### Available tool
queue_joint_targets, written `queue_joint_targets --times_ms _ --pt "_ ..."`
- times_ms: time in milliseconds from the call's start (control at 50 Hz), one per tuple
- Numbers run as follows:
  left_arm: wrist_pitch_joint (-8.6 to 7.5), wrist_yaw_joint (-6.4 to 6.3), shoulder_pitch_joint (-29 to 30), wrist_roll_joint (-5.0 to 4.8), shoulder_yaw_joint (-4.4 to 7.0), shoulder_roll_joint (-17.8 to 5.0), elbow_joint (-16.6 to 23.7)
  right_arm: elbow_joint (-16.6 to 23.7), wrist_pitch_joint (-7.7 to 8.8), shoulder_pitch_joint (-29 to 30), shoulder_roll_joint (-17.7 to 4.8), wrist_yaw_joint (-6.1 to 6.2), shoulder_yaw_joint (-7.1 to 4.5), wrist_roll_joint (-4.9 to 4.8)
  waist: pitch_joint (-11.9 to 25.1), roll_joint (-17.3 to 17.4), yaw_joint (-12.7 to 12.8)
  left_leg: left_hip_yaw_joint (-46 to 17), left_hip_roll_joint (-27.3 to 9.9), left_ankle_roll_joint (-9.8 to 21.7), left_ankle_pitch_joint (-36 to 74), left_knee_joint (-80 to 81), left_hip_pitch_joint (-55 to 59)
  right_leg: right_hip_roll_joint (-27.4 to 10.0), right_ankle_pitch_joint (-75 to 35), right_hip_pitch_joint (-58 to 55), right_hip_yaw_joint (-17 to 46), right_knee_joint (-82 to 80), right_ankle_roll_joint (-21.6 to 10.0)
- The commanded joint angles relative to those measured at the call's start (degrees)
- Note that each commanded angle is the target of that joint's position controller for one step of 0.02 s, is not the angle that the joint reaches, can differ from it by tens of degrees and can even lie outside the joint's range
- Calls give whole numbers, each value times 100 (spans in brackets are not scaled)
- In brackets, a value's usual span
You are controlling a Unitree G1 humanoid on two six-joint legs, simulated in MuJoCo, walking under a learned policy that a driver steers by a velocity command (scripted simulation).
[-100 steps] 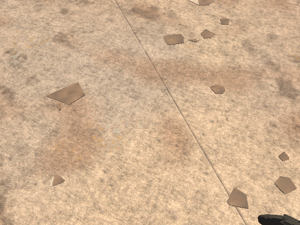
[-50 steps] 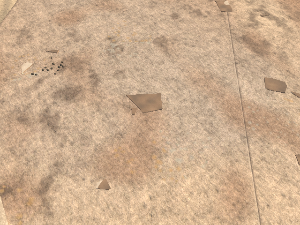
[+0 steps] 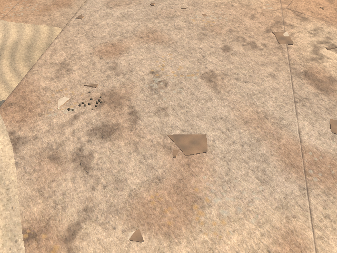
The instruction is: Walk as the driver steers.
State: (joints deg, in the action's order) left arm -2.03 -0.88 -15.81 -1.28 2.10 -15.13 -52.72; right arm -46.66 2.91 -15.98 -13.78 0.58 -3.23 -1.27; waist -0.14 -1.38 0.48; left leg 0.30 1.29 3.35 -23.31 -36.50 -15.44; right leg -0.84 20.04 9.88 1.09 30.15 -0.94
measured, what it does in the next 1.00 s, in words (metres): walks ahead: right foot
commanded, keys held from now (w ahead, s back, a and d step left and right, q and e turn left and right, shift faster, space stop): w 0.92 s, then w+e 0.08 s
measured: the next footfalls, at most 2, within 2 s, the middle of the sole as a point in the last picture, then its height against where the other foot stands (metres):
right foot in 0.50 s outside the picture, level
left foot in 1.04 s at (146, 211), level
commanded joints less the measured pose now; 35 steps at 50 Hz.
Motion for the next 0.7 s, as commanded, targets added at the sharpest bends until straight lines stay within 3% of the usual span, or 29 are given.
queue_joint_targets --times_ms 20,40,60,80,100,120,140,180,220,300,340,400,440,460,480,500,520,540,560,580,600,620,640,660,700 --pt "-76 23 772 -58 176 -847 475 26 210 -467 -484 -67 -193 16 -328 -588 -479 174 79 52 911 906 1300 -837 883 1337 1079 -1251 -712" --pt "-113 37 886 -12 86 -560 535 -114 201 -993 -687 -50 -274 31 -140 -10 -669 -594 -381 179 628 1264 1906 -460 362 1760 548 -209 -445" --pt "-213 46 947 20 3 -250 749 -159 210 -1560 -1277 -46 -417 39 52 1579 -747 -2825 -1597 809 -242 2208 2614 255 353 2803 -281 1729 -31" --pt "-315 34 1063 -57 87 -577 848 -120 267 -1611 -1206 -105 -360 94 -117 1620 -756 -4162 -2254 1394 -420 2657 2519 271 1252 3546 194 2901 -49" --pt "-367 74 906 -154 144 -733 793 -28 315 -1214 -904 -103 -254 115 -418 1018 -477 -3746 -2217 1357 -434 2569 2430 -90 946 3944 447 3478 -193" --pt "-398 119 802 -167 128 -686 700 63 339 -984 -750 -108 -205 124 -439 740 -374 -3158 -1969 1160 -269 2595 2398 -293 406 4026 423 3562 -321" --pt "-426 145 846 -98 136 -659 675 98 329 -829 -753 -120 -184 112 -478 534 -325 -2707 -1811 1003 159 2687 2349 -435 -48 4079 348 3412 -358" --pt "-414 229 978 -14 149 -585 678 70 266 -831 -553 -122 -89 134 -431 603 -287 -1886 -1497 772 1496 2798 2166 -587 -624 3783 193 2999 -291" --pt "-377 293 1113 29 98 -397 720 -15 219 -1039 -600 -85 -90 104 -377 644 -327 -1339 -1327 773 2472 2829 2082 -526 -977 3676 -49 2571 -119" --pt "-371 323 1978 39 -26 -172 1067 -104 164 -1181 -827 28 -105 104 -583 607 -500 -715 -1101 724 2505 3053 1387 -282 -1967 3010 -318 944 131" --pt "-374 347 2259 4 -36 -228 1185 -190 177 -1312 -907 44 -117 85 -698 679 -549 -651 -1182 728 2312 3169 1201 -152 -2297 2613 -381 458 124" --pt "-396 396 2379 -26 2 -418 1329 -290 177 -1259 -944 44 -145 11 -777 721 -385 -621 -1469 631 2682 3025 1624 -147 -2260 2515 -199 54 -104" --pt "-417 413 2110 -12 80 -608 1300 -291 130 -1129 -1033 51 -182 26 -493 778 -141 -529 -1558 501 3956 2530 2028 -15 -1962 2093 -247 -44 -294" --pt "-407 391 1710 -3 156 -750 1206 -280 88 -1063 -1104 55 -207 56 -143 893 85 -449 -1520 429 5057 1988 2139 159 -1774 1522 -380 4 -410" --pt "-381 344 833 -10 285 -949 946 -263 25 -1000 -1068 63 -189 91 407 883 521 -260 -1304 296 5815 951 1969 336 -1725 421 -520 -25 -571" --pt "-344 275 -185 13 383 -1189 707 -179 2 -1008 -969 78 -127 144 1106 703 929 -183 -1106 125 4998 -473 939 -196 -1659 -1277 41 196 -829" --pt "-314 253 -912 147 520 -1748 559 -90 94 -1798 -161 -6 96 142 2136 -868 620 -69 -111 -309 1791 -2978 -1420 -1829 -310 -3568 2865 -150 -1823" --pt "-315 284 -890 92 389 -1297 502 -230 245 -1728 -307 -29 92 25 2462 -1192 673 -898 196 -250 -815 -3884 -2098 -2121 624 -3556 4525 -1348 -1908" --pt "-327 274 -328 48 300 -1015 543 -14 328 -1019 -847 -48 -68 -163 1267 -889 591 -837 -168 -154 -542 -4214 -2701 -1912 842 -2664 3701 -1518 -1557" --pt "-335 267 154 59 251 -850 648 118 372 -553 -929 -25 -71 -176 652 -389 418 -642 -489 -75 12 -3983 -2622 -1724 396 -1671 2884 -1632 -1378" --pt "-357 282 488 113 209 -704 684 144 367 -335 -894 14 -92 -75 261 -77 214 -533 -721 -80 417 -3623 -2360 -1502 -255 -785 2262 -1788 -1285" --pt "-402 296 667 196 172 -574 696 110 305 -435 -829 41 -122 -6 166 -210 -25 -582 -919 -72 688 -3340 -1940 -1268 -689 -219 1803 -1935 -1200" --pt "-425 312 742 213 168 -524 672 52 226 -591 -695 45 -106 16 161 -324 -156 -585 -988 -93 807 -3202 -1655 -1143 -830 110 1556 -2100 -1212" --pt "-459 319 715 188 173 -531 629 21 163 -669 -574 48 -88 27 129 -340 -217 -535 -1017 -130 850 -3077 -1561 -1093 -997 310 1357 -2224 -1277" --pt "-505 296 581 154 195 -648 519 122 93 -427 -567 64 -89 72 -81 -268 -238 -471 -1085 -244 1140 -2681 -1791 -1070 -1254 522 1045 -2434 -1365"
